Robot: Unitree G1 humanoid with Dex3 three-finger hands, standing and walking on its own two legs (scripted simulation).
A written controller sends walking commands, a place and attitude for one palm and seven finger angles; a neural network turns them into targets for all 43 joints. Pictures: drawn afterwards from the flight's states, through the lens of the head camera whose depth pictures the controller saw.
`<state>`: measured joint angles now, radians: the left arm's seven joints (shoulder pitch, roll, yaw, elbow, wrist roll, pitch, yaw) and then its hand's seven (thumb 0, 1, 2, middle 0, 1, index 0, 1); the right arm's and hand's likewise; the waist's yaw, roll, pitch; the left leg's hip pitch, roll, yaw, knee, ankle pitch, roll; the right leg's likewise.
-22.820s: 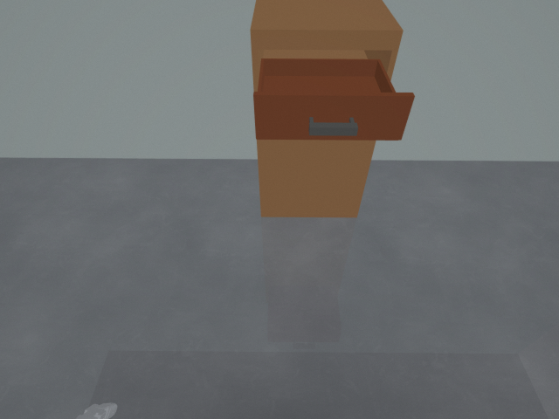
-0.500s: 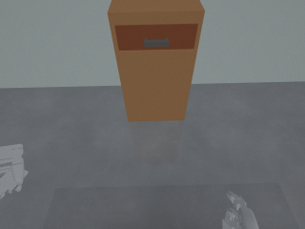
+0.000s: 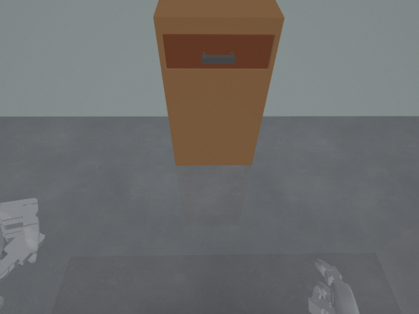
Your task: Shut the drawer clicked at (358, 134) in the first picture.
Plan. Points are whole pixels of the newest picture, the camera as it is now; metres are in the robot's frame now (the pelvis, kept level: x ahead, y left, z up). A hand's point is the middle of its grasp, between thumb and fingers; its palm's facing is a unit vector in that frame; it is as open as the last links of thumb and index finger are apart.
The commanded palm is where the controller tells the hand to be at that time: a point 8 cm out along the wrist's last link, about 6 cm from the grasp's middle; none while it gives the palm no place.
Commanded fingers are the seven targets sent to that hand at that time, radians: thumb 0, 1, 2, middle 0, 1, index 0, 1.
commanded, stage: stop stepping back and stand still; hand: left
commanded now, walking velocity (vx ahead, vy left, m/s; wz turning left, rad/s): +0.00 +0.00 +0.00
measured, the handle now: (218, 56) +1.02 +0.03 -0.04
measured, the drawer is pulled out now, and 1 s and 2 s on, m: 0.00 0.00 0.00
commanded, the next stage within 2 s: let the arm hang, fingers relaxed in 0.14 s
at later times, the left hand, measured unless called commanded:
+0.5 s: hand out of the picture +0.08 +0.21 -0.14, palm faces -0.02 -0.96 -0.27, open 3.0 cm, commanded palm none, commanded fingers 0.00 0.90 0.90 -0.84 -0.99 -0.84 -0.99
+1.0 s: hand out of the picture +0.02 +0.23 -0.16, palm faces +0.01 -0.95 -0.31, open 6.9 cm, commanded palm none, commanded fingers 0.00 0.90 0.90 -0.20 -0.30 -0.20 -0.30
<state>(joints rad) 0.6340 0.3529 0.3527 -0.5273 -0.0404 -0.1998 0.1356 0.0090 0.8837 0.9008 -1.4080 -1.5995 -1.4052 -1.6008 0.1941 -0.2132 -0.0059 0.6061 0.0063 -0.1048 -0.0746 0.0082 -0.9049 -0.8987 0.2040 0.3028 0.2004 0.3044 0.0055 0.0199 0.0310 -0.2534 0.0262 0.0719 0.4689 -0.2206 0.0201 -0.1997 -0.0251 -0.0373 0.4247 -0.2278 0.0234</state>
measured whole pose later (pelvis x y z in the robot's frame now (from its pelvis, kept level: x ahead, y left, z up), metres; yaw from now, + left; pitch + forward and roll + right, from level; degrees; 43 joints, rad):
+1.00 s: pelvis -0.01 +0.00 +0.00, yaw +1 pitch -1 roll +0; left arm 0.19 0.27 0.01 1.11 0.01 0.01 0.01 0.00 0.90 0.90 -0.29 -0.40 -0.29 -0.40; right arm 0.20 -0.24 -0.02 1.11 -0.01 0.01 0.00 0.00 -0.91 -0.90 0.20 0.30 0.20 0.30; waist 0.00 0.04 0.05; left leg -0.22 0.01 0.07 0.41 -0.17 0.03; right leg -0.18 -0.04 -0.05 0.40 -0.20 0.02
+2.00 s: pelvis +0.02 -0.01 +0.01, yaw +1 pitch -1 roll +0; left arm 0.10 0.30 0.01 1.13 0.01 -0.01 0.00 0.00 0.90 0.90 -0.21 -0.30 -0.20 -0.30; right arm 0.10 -0.32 -0.02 1.13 -0.01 -0.01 0.00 0.00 -0.91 -0.90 0.20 0.30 0.20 0.30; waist 0.00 0.02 0.05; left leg -0.14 0.02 0.06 0.32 -0.17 0.00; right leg -0.09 -0.02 -0.05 0.30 -0.20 0.01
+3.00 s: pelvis +0.03 -0.01 +0.01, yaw +0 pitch -1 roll +0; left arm 0.11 0.31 0.01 1.13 0.01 -0.01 0.00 0.00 0.90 0.90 -0.21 -0.30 -0.20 -0.30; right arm 0.12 -0.33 -0.02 1.13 -0.01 -0.01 0.00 0.00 -0.91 -0.90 0.20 0.30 0.20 0.30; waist -0.01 0.01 0.04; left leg -0.11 0.02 0.07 0.30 -0.17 0.00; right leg -0.07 -0.02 -0.04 0.29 -0.20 0.01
